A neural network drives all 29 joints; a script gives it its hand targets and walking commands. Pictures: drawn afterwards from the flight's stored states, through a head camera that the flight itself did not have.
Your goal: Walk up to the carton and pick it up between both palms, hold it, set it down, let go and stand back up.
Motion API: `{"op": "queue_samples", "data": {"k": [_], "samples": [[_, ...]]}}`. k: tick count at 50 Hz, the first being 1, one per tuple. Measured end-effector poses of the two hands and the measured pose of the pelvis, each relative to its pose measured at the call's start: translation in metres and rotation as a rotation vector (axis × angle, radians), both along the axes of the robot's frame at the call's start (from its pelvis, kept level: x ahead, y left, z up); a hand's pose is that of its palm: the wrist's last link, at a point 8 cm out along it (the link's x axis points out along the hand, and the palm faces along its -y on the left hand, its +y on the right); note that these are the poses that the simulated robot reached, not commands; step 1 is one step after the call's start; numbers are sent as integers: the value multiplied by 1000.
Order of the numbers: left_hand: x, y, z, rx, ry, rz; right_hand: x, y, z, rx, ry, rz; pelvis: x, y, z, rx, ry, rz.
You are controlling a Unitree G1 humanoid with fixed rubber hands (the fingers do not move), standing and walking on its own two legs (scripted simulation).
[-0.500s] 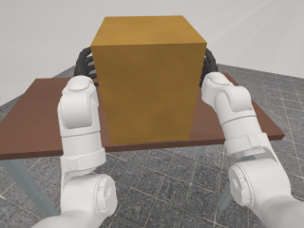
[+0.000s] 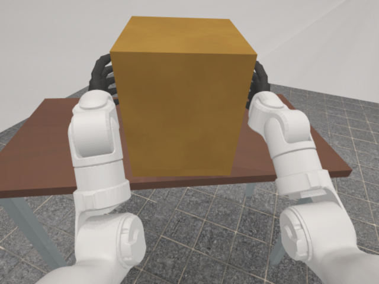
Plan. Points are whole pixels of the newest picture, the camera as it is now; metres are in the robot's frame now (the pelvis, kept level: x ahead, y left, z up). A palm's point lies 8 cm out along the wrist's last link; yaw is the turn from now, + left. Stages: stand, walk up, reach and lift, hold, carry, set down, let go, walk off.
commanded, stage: hold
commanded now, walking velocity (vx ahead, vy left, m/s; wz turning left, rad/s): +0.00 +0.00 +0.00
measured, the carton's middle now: (181, 96) +0.40 +0.01 +0.26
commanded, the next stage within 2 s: none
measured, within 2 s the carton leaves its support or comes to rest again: neither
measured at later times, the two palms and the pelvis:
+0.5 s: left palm (104, 101) +0.35 +0.15 +0.28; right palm (259, 102) +0.36 -0.14 +0.27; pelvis +0.00 -0.01 +0.00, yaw +0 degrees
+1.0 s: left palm (104, 101) +0.35 +0.15 +0.28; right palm (260, 102) +0.35 -0.14 +0.27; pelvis +0.00 -0.01 +0.00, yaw +0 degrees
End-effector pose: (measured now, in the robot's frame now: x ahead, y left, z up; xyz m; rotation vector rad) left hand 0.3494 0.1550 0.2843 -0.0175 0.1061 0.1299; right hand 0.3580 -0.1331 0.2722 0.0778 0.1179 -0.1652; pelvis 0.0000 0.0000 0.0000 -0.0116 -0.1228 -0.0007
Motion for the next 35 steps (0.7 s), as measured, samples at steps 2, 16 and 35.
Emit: {"op": "queue_samples", "data": {"k": [2, 16, 35], "samples": [[1, -1, 0, 0, 0, -1, 0, -1, 0, 0, 0, -1, 0, -1, 0, 0, 1, 0], [2, -4, -5, -3, 0, -4, 1, -4, -5, -7, 0, -5, 4, -5, 0, 3, -1, -1], [-3, -3, -6, -11, -2, -1, -3, -3, -6, -9, -2, -5, 3, -8, 0, 5, -4, 2]]}}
